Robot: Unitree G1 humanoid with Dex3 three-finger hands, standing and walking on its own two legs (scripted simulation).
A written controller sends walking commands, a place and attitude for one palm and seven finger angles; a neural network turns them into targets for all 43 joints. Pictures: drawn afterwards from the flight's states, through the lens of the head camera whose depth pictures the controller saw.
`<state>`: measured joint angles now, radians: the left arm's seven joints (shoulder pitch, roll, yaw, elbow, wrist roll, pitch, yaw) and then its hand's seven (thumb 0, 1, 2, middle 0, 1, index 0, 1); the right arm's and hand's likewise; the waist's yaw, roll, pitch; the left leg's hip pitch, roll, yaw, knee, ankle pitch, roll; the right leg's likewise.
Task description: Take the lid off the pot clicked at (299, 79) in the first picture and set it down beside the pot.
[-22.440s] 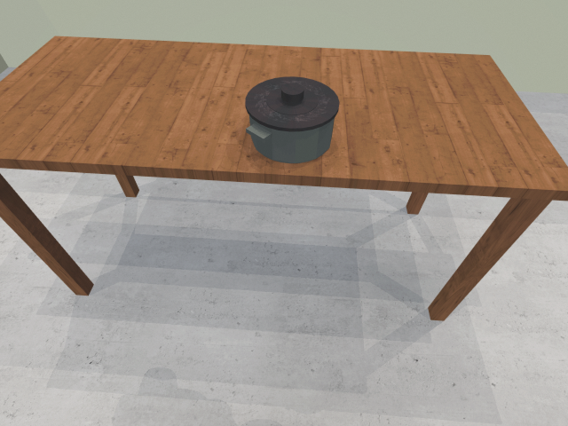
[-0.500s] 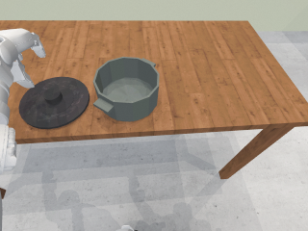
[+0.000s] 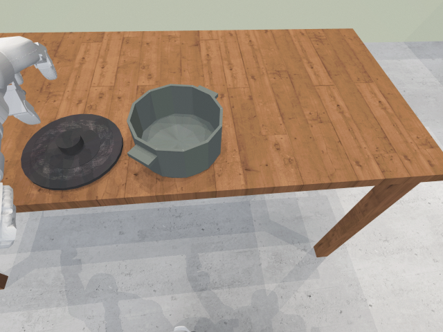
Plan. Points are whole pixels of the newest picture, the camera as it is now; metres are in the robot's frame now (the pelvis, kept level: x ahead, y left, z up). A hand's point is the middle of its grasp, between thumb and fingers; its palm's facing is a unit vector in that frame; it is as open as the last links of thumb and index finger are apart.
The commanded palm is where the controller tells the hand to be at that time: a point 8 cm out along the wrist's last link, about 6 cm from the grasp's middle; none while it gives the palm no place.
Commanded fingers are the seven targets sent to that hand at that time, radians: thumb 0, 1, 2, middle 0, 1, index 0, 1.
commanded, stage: draw the hand back to the body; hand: left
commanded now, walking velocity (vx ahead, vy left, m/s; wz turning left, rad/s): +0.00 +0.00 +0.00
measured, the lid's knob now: (70, 142) +0.50 +0.30 +0.01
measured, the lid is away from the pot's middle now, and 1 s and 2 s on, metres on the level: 0.23 0.23 0.23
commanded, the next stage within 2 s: none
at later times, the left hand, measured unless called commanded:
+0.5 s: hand (42, 99) +0.43 +0.24 +0.20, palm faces +0.21 -0.86 -0.46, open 11.0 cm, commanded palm +0.37 +0.29 +0.22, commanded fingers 0.00 0.05 0.72 -0.35 -0.77 -0.35 -0.77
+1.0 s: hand (35, 131) +0.36 +0.22 +0.21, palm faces +0.44 -0.86 -0.25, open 9.2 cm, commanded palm +0.30 +0.26 +0.21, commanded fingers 0.00 0.64 0.85 -0.25 -0.44 -0.25 -0.44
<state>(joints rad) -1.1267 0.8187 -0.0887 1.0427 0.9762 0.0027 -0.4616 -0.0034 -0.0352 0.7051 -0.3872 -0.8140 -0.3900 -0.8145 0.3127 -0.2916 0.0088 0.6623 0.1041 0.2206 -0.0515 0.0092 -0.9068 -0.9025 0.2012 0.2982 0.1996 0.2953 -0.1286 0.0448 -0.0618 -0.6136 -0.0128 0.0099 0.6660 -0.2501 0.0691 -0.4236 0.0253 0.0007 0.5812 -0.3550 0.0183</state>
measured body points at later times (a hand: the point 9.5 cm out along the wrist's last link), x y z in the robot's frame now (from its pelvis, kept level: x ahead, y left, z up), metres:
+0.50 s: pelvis +0.00 -0.01 +0.01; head +0.03 +0.00 +0.46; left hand +0.41 +0.28 +0.22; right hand +0.15 -0.24 -0.09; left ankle +0.04 +0.07 -0.72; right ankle -0.05 -0.14 -0.72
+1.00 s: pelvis +0.02 -0.06 +0.02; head +0.01 -0.08 +0.47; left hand +0.33 +0.27 +0.22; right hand +0.17 -0.32 -0.08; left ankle +0.04 +0.07 -0.72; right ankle -0.05 -0.14 -0.72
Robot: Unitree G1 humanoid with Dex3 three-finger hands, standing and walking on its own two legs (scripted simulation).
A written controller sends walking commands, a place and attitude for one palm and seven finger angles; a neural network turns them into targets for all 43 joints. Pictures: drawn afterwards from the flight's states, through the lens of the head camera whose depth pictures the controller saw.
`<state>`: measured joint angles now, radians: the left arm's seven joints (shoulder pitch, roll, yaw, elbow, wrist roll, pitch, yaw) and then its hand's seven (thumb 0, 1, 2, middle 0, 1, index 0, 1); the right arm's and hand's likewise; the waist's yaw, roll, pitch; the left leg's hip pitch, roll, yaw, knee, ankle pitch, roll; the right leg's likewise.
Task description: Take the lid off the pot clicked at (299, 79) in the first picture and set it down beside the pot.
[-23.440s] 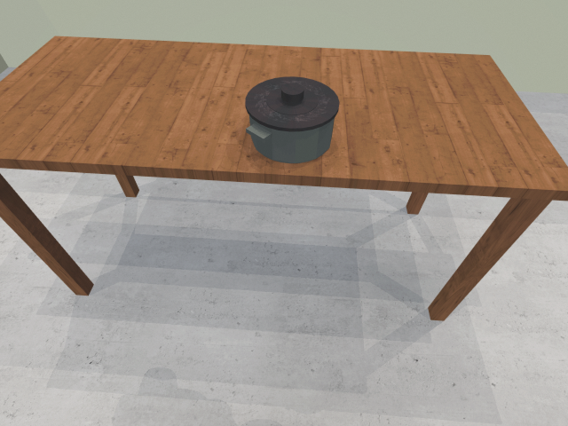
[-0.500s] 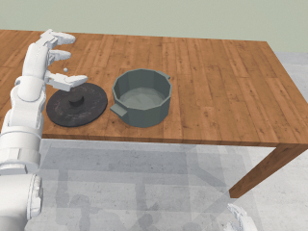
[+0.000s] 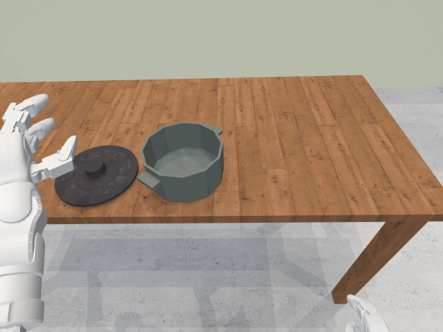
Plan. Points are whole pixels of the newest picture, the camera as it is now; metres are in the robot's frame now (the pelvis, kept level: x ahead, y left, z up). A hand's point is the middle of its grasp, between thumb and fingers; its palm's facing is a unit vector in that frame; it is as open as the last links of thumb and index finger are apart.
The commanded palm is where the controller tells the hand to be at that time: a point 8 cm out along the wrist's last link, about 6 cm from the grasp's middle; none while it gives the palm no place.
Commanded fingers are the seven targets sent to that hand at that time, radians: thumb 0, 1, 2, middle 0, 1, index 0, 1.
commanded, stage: draw the hand back to the body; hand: left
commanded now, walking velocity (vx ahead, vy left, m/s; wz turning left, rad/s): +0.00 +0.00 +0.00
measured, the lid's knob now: (94, 167) +0.48 +0.36 -0.01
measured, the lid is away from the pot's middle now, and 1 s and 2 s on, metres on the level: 0.23 0.23 0.23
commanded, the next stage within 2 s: step back with the hand held close in 1.10 s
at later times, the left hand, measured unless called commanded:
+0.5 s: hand (45, 196) +0.25 +0.27 +0.18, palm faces +0.44 -0.86 -0.27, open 7.5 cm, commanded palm +0.19 +0.30 +0.18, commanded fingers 0.00 0.90 0.90 -0.20 -0.30 -0.20 -0.30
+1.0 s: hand (21, 258) +0.17 +0.26 +0.17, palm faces +0.38 -0.86 -0.35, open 7.4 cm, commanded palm +0.12 +0.30 +0.18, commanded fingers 0.00 0.90 0.90 -0.20 -0.30 -0.20 -0.30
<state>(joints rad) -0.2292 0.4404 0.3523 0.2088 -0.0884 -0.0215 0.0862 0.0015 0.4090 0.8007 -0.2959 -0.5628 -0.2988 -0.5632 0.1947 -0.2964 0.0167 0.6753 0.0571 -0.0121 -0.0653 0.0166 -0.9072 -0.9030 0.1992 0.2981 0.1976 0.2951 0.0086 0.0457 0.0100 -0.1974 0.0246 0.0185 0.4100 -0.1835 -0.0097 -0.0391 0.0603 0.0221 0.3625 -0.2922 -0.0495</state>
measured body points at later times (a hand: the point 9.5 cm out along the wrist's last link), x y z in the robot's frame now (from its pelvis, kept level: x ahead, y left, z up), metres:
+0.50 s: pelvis +0.00 +0.00 +0.00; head -0.02 -0.02 +0.45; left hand +0.22 +0.31 +0.19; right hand +0.20 -0.22 -0.08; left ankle +0.02 +0.13 -0.74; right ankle -0.06 -0.09 -0.74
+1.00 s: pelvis -0.01 +0.02 +0.00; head -0.04 +0.01 +0.45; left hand +0.14 +0.31 +0.19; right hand +0.19 -0.19 -0.07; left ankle +0.02 +0.13 -0.74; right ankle -0.06 -0.09 -0.74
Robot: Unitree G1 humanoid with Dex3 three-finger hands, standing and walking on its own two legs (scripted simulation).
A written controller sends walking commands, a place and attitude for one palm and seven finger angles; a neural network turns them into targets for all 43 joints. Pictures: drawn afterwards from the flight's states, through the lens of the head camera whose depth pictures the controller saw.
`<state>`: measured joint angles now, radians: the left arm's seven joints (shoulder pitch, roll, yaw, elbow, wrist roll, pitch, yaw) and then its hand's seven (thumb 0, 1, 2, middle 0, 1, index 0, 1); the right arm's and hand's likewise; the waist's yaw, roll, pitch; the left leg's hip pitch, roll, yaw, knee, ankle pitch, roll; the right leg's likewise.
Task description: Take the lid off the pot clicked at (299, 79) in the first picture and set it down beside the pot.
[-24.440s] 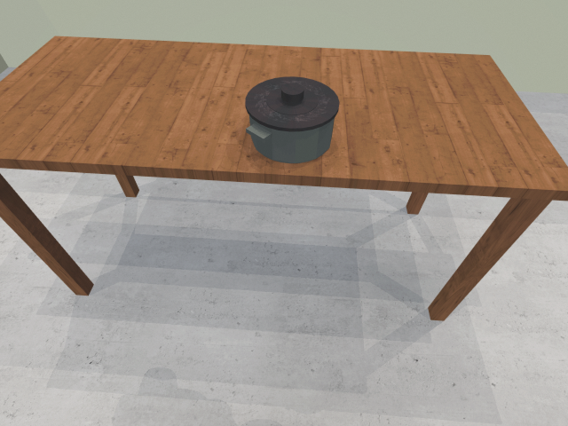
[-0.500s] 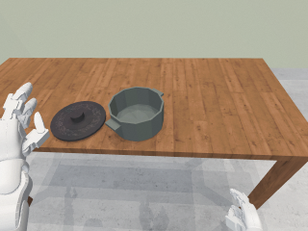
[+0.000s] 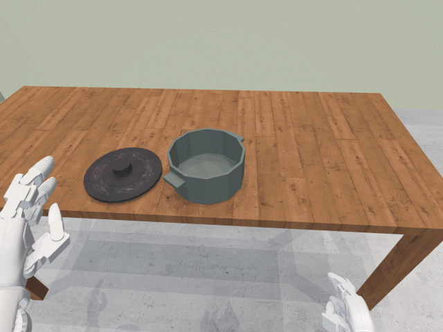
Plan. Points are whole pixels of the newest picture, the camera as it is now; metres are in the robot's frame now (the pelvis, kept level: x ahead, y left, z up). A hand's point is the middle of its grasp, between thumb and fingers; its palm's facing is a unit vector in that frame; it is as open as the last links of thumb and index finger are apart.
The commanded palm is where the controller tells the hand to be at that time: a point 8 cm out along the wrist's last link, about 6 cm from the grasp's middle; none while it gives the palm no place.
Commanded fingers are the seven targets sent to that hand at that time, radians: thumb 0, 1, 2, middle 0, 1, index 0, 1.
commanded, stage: draw the hand back to the body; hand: left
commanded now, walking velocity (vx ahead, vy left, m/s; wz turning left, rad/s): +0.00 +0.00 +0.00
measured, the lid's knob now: (121, 166) +0.50 +0.33 -0.01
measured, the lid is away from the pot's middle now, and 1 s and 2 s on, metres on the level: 0.23 0.23 0.23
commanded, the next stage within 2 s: step back with the hand held close in 0.10 s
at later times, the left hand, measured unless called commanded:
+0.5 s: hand (56, 246) +0.18 +0.26 +0.15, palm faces +0.27 -0.86 -0.44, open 7.4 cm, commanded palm +0.12 +0.31 +0.17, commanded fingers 0.00 0.90 0.90 -0.20 -0.30 -0.20 -0.30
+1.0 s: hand (8, 290) +0.11 +0.27 +0.16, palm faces +0.34 -0.84 -0.42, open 7.4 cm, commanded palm +0.05 +0.32 +0.17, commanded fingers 0.00 0.90 0.90 -0.20 -0.30 -0.20 -0.30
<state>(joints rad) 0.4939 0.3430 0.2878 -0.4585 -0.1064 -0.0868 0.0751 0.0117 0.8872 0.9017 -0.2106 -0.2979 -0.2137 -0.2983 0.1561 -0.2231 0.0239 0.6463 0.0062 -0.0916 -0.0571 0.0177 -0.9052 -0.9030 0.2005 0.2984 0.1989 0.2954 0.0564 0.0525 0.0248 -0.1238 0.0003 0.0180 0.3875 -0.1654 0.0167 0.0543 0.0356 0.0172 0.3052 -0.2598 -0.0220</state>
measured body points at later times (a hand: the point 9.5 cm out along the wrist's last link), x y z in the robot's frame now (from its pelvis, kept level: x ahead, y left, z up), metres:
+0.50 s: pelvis -0.01 +0.03 -0.01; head +0.00 +0.03 +0.44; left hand +0.16 +0.30 +0.17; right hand +0.17 -0.22 -0.08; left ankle +0.04 +0.11 -0.74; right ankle -0.05 -0.11 -0.74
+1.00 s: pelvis -0.07 +0.04 -0.02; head -0.06 +0.06 +0.43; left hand +0.09 +0.32 +0.18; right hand +0.09 -0.20 -0.10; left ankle +0.04 +0.11 -0.74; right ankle -0.05 -0.11 -0.74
